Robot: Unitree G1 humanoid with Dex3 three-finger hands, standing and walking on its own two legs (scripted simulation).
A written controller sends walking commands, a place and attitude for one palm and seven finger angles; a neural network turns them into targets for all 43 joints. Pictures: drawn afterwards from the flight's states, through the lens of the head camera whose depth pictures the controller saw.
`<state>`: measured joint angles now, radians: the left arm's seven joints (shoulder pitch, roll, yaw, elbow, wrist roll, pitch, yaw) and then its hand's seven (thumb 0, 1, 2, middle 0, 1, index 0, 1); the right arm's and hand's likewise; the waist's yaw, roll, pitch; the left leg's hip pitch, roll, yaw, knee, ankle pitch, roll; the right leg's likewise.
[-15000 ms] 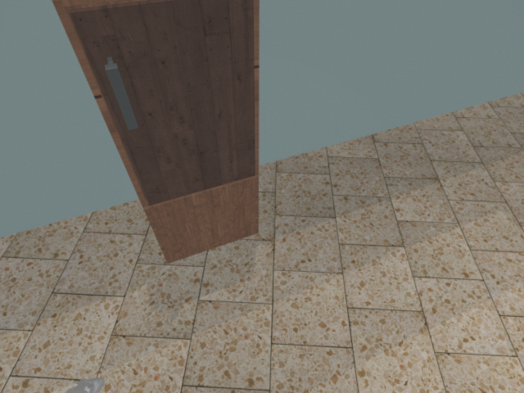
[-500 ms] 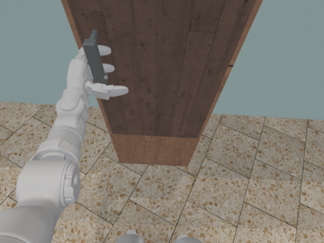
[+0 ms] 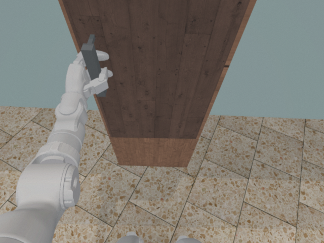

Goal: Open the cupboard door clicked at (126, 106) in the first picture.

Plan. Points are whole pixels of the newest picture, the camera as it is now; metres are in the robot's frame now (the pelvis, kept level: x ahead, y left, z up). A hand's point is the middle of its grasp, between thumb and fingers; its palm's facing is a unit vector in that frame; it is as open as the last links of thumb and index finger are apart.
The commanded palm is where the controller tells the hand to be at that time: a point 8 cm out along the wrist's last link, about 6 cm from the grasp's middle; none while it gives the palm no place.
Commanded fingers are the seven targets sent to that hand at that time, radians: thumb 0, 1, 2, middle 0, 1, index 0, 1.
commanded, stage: pull the door open along its arc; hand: left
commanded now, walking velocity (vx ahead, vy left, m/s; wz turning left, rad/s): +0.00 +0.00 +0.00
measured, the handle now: (97, 67) +0.54 +0.14 +0.11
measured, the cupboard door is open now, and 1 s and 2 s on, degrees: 1 42 42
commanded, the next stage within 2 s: open thumb and fingers to let go in 0.94 s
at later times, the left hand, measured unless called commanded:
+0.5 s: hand (105, 107) +0.41 +0.11 +0.11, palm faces -0.11 -0.99 +0.03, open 6.1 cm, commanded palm +0.34 +0.17 +0.11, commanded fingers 0.00 0.90 0.90 -0.40 -1.35 -0.40 -1.35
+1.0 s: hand (149, 163) +0.26 +0.02 +0.12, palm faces +0.26 -0.97 +0.00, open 6.6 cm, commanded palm +0.22 +0.06 +0.11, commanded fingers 0.00 0.90 0.90 -0.40 -1.35 -0.40 -1.35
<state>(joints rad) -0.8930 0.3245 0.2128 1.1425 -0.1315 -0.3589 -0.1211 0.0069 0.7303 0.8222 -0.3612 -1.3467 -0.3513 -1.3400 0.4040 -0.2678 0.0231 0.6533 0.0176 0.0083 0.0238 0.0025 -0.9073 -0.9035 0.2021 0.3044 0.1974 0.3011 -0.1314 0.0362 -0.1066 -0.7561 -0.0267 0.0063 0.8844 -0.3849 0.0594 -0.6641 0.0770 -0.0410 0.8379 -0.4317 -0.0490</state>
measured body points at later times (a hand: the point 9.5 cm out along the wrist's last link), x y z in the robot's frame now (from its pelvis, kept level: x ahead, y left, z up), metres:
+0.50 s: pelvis +0.02 +0.00 +0.01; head +0.05 -0.01 +0.46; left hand +0.40 +0.17 +0.11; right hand +0.09 -0.26 -0.10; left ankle +0.02 +0.08 -0.69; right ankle -0.02 -0.09 -0.69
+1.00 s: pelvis +0.02 -0.05 +0.02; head -0.01 -0.08 +0.47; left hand +0.24 +0.07 +0.12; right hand +0.22 -0.24 -0.05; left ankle +0.02 +0.08 -0.69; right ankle -0.02 -0.09 -0.69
